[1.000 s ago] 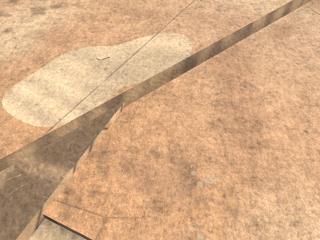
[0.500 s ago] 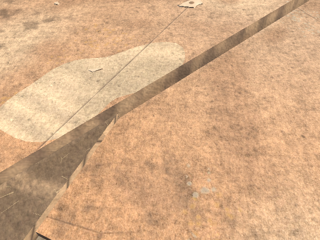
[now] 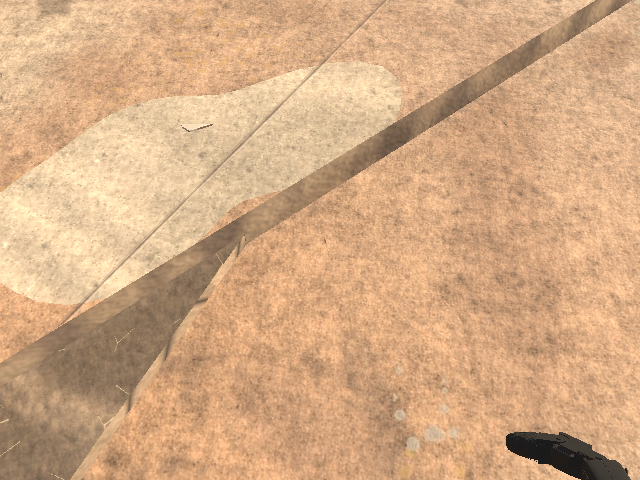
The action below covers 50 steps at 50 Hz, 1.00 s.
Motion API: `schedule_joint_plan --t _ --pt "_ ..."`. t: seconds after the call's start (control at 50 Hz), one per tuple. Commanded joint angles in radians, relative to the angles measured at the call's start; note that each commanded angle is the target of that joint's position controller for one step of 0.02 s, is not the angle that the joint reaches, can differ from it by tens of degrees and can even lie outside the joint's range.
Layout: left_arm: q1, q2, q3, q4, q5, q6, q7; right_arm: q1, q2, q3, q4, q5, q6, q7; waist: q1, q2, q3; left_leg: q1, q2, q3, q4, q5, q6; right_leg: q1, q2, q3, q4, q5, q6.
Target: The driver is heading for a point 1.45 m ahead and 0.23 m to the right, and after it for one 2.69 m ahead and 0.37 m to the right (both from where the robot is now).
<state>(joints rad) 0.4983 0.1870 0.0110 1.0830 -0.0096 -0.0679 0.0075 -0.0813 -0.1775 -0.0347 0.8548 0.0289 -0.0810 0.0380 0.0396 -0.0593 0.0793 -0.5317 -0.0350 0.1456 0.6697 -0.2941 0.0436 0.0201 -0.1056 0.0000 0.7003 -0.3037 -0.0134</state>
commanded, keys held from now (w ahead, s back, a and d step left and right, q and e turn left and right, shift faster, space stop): w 0.98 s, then w+e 0.02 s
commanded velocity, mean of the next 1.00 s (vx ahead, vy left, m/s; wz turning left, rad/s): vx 0.49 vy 0.00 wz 0.00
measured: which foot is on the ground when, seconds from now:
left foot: down 0.00-0.44, up 0.46-0.92, down 0.94-1.00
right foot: up 0.00-0.42, down 0.44-0.94, up 0.96-1.00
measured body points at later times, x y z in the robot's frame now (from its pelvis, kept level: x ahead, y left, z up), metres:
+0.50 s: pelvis +0.26 -0.04 +0.02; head +0.26 -0.06 +0.47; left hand +0.30 +0.25 -0.09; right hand +0.35 -0.29 -0.12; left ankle +0.14 +0.11 -0.63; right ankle +0.30 -0.13 -0.70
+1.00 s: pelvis +0.56 +0.00 +0.02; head +0.60 +0.00 +0.46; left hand +0.51 +0.25 -0.13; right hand +0.75 -0.25 -0.10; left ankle +0.69 +0.08 -0.70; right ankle +0.34 -0.13 -0.64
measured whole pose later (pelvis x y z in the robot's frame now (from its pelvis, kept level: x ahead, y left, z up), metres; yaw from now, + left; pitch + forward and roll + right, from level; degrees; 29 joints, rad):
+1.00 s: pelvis +0.56 +0.00 +0.02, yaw +0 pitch +1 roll +0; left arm 0.40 0.21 0.07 1.08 -0.01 -0.07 0.02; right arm -0.01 -0.23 -0.07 0.93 0.01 -0.10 0.04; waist 0.03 0.00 0.06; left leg -0.50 -0.02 0.08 0.59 -0.10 0.09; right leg -0.04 -0.02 0.01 0.88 -0.52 -0.01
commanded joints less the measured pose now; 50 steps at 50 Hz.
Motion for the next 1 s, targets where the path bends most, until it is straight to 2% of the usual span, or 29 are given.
schedule_joint_plan --t 0.02,0.04,0.08,0.1,0.12,0.16,0.24,0.3,0.36,0.38,0.4,0.42,0.44,0.46,0.48,0.5,0.52,0.56,0.6,0.66,0.74,0.84,0.88,0.9,0.92,0.94,0.96,0.98,1.0 --pt "-0.083 0.172 0.036 -0.109 -0.033 -0.059 -0.019 0.462 -0.188 -0.065 0.105 -0.024 0.022 -0.027 -0.211 0.106 -0.392 0.875 0.374 -0.626 -0.327 0.030 0.225 -0.617 0.057 0.149 0.716 -0.184 -0.049" --pt "-0.172 0.172 0.047 -0.156 -0.057 -0.057 -0.015 0.357 -0.170 -0.053 0.101 -0.030 0.002 -0.017 -0.153 0.073 -0.213 0.680 0.335 -0.510 -0.381 0.106 0.180 -0.644 0.026 0.119 0.665 -0.129 -0.062" --pt "-0.185 0.109 0.055 -0.155 -0.045 -0.030 0.007 0.249 -0.057 -0.023 0.110 -0.028 -0.022 0.000 -0.069 0.081 -0.099 0.461 0.271 -0.341 -0.431 0.156 0.124 -0.588 -0.017 0.081 0.580 -0.074 -0.081" --pt "-0.139 0.076 0.055 -0.147 -0.044 -0.006 0.012 0.240 -0.041 -0.019 0.119 -0.029 -0.025 0.002 -0.032 0.106 -0.076 0.374 0.264 -0.302 -0.468 0.113 0.121 -0.543 -0.021 0.076 0.595 -0.078 -0.084" --pt "-0.113 0.052 0.055 -0.145 -0.041 0.012 0.011 0.243 -0.042 -0.016 0.130 -0.024 -0.025 0.001 -0.004 0.113 -0.055 0.315 0.269 -0.282 -0.496 0.083 0.119 -0.530 -0.022 0.071 0.593 -0.077 -0.088" --pt "-0.141 0.055 0.055 -0.171 -0.026 0.029 0.008 0.240 -0.097 -0.024 0.135 -0.018 -0.025 -0.010 0.030 0.127 -0.014 0.255 0.268 -0.228 -0.544 0.069 0.126 -0.573 -0.024 0.040 0.499 -0.032 -0.070" --pt "-0.259 0.116 0.071 -0.211 -0.003 0.031 -0.009 0.257 -0.170 -0.038 0.131 -0.032 -0.027 -0.038 0.047 0.149 -0.039 0.253 0.255 -0.137 -0.578 0.137 0.119 -0.551 -0.028 -0.007 0.277 0.155 -0.016" --pt "-0.324 0.135 0.080 -0.219 -0.007 0.039 -0.014 0.267 -0.202 -0.051 0.135 -0.019 -0.030 -0.045 0.049 0.147 -0.053 0.328 0.272 -0.090 -0.587 0.131 0.099 -0.489 -0.022 -0.036 0.137 0.178 -0.013" --pt "-0.349 0.143 0.091 -0.227 -0.005 0.043 -0.020 0.290 -0.205 -0.060 0.151 -0.007 -0.015 -0.047 0.048 0.144 -0.027 0.468 0.306 -0.064 -0.538 0.143 0.096 -0.507 -0.018 -0.060 0.035 0.098 -0.038" --pt "-0.312 0.147 0.097 -0.219 -0.004 0.043 -0.020 0.283 -0.208 -0.063 0.153 -0.008 -0.008 -0.047 0.063 0.150 -0.033 0.482 0.309 -0.050 -0.482 0.193 0.096 -0.467 -0.005 -0.078 0.009 0.057 -0.048" --pt "-0.203 0.152 0.108 -0.189 -0.003 0.044 -0.018 0.249 -0.214 -0.066 0.151 -0.009 0.000 -0.049 0.117 0.162 -0.061 0.450 0.300 -0.025 -0.370 0.279 0.087 -0.346 0.019 -0.109 -0.043 0.049 -0.061" --pt "-0.033 0.186 0.135 -0.126 -0.001 0.045 -0.014 0.234 -0.195 -0.060 0.150 -0.013 0.006 -0.050 0.184 0.115 -0.131 0.371 0.248 -0.001 -0.143 0.379 0.074 -0.131 0.059 -0.125 -0.097 0.039 -0.079" --pt "0.092 0.231 0.154 -0.070 0.009 0.040 -0.015 0.200 -0.143 -0.044 0.131 -0.022 0.007 -0.047 0.222 -0.065 -0.125 0.183 0.149 0.004 0.262 0.181 0.043 0.001 0.007 -0.007 -0.182 0.006 -0.116" --pt "-0.006 0.286 0.136 -0.092 0.024 0.019 -0.024 0.269 -0.004 -0.009 0.082 -0.018 -0.010 -0.037 0.047 -0.335 -0.083 -0.120 0.014 -0.066 0.591 -0.214 0.025 0.025 -0.155 0.443 -0.356 -0.055 -0.232" --pt "-0.039 0.217 0.111 -0.107 0.027 -0.007 -0.039 0.292 -0.035 -0.013 0.077 0.018 -0.034 -0.027 0.024 -0.263 -0.101 -0.234 0.000 -0.210 0.744 -0.229 0.043 0.006 -0.260 0.683 -0.530 -0.180 -0.317" --pt "-0.087 0.144 0.087 -0.117 0.021 -0.027 -0.046 0.247 -0.103 -0.027 0.057 0.044 -0.044 -0.019 -0.003 -0.131 -0.050 -0.282 0.066 -0.223 0.740 -0.143 0.069 -0.057 -0.257 0.572 -0.530 -0.212 -0.287" --pt "-0.155 0.125 0.076 -0.125 0.012 -0.039 -0.049 0.232 -0.125 -0.031 0.058 0.036 -0.039 -0.022 -0.032 -0.053 -0.029 -0.248 0.130 -0.215 0.675 -0.030 0.070 -0.121 -0.217 0.442 -0.534 -0.171 -0.241" --pt "-0.206 0.125 0.066 -0.128 0.012 -0.054 -0.042 0.200 -0.136 -0.037 0.066 0.007 -0.020 -0.035 -0.052 -0.006 -0.024 -0.175 0.188 -0.218 0.553 0.063 0.048 -0.182 -0.173 0.318 -0.561 -0.023 -0.190" --pt "-0.137 0.116 0.058 -0.099 0.020 -0.066 -0.023 0.177 -0.132 -0.039 0.071 0.000 -0.003 -0.033 -0.045 0.010 -0.027 -0.160 0.193 -0.206 0.464 0.130 0.023 -0.157 -0.148 0.222 -0.575 0.191 -0.178" --pt "-0.035 0.130 0.059 -0.066 0.015 -0.063 0.005 0.072 -0.105 -0.038 0.045 -0.016 0.004 -0.029 -0.010 0.030 -0.026 -0.238 0.174 -0.169 0.282 0.227 -0.011 -0.043 -0.124 0.116 -0.567 0.443 -0.170" --pt "-0.003 0.135 0.059 -0.062 0.014 -0.047 0.020 -0.067 -0.076 -0.027 0.012 -0.002 0.002 -0.014 0.030 -0.003 -0.001 -0.165 0.123 -0.109 0.003 0.371 -0.025 -0.037 -0.081 0.014 -0.598 0.397 -0.148" --pt "0.039 0.136 0.076 -0.019 0.002 -0.030 0.018 -0.146 -0.091 -0.023 -0.024 0.005 -0.011 0.005 0.040 -0.026 0.066 -0.164 0.104 -0.097 -0.144 0.351 0.021 0.075 -0.138 -0.015 -0.568 0.438 -0.152" --pt "0.000 0.161 0.088 -0.023 0.001 -0.023 0.021 -0.091 -0.128 -0.036 -0.020 0.004 -0.022 0.011 -0.010 -0.046 0.022 -0.081 0.074 -0.085 -0.164 0.295 0.056 0.134 -0.161 -0.026 -0.490 0.669 -0.135" --pt "-0.024 0.177 0.095 -0.028 0.003 -0.017 0.023 -0.021 -0.157 -0.049 -0.002 0.002 -0.023 0.008 -0.050 -0.068 -0.031 0.007 0.044 -0.070 -0.154 0.260 0.073 0.159 -0.164 -0.030 -0.416 0.843 -0.123" --pt "-0.053 0.187 0.099 -0.034 0.005 -0.008 0.022 0.117 -0.192 -0.069 0.037 0.000 -0.022 0.003 -0.121 -0.077 -0.108 0.163 0.007 -0.047 -0.158 0.250 0.094 0.153 -0.141 -0.054 -0.265 0.976 -0.104" --pt "-0.075 0.173 0.092 -0.045 0.008 -0.002 0.020 0.294 -0.234 -0.091 0.093 -0.004 -0.016 -0.006 -0.199 -0.063 -0.205 0.418 0.021 -0.071 -0.140 0.270 0.121 0.031 -0.098 -0.074 -0.048 0.930 -0.073" --pt "-0.044 0.113 0.074 -0.065 0.018 -0.003 0.013 0.465 -0.298 -0.108 0.129 -0.022 -0.009 -0.016 -0.213 0.101 -0.343 0.750 0.235 -0.375 -0.131 0.160 0.202 -0.280 -0.005 -0.083 0.301 0.530 -0.040" --pt "0.049 -0.024 0.033 -0.066 -0.002 -0.029 -0.002 0.485 -0.311 -0.102 0.143 -0.029 -0.013 -0.007 -0.131 0.335 -0.453 0.941 0.424 -0.874 -0.323 -0.044 0.342 -0.583 0.181 0.047 0.604 -0.259 0.004" --pt "-0.048 0.073 0.055 -0.078 -0.037 -0.054 -0.003 0.430 -0.233 -0.080 0.142 -0.017 -0.022 -0.006 -0.153 0.235 -0.375 0.882 0.388 -0.857 -0.390 -0.120 0.282 -0.689 0.133 0.161 0.714 -0.252 -0.023"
